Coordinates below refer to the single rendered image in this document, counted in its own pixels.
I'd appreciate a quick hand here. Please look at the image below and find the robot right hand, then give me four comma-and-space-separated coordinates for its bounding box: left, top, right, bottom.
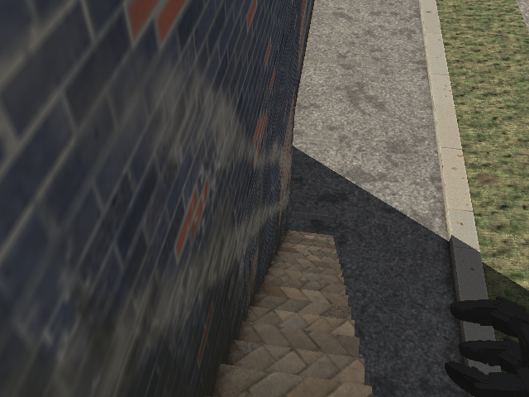
445, 296, 529, 397

